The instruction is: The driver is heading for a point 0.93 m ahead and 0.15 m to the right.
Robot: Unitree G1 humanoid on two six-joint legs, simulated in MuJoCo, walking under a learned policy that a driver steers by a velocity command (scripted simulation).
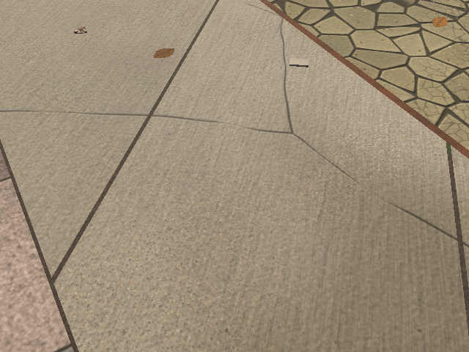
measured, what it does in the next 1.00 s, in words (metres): walks ahead: right foot, then left foot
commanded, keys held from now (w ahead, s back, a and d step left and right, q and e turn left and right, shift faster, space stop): w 1.00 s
